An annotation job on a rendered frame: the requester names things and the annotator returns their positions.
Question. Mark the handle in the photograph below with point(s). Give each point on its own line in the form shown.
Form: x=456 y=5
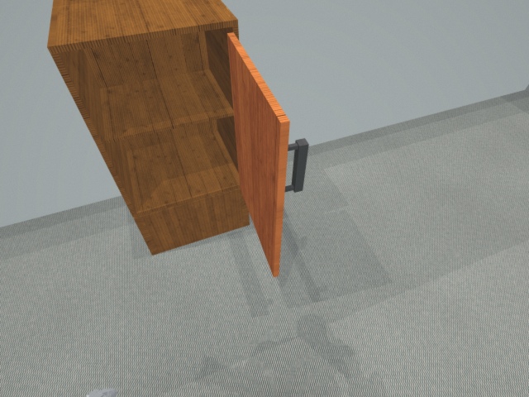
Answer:
x=299 y=164

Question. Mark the cupboard door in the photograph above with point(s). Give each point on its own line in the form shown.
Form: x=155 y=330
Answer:
x=262 y=131

